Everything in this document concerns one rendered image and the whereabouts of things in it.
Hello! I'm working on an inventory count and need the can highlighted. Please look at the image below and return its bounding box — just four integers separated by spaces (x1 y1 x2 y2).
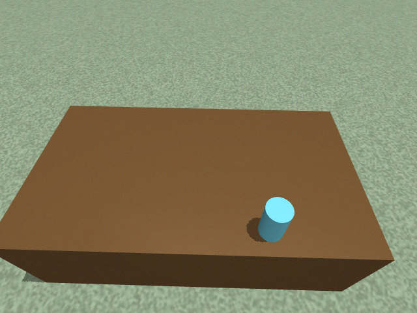
258 197 295 243

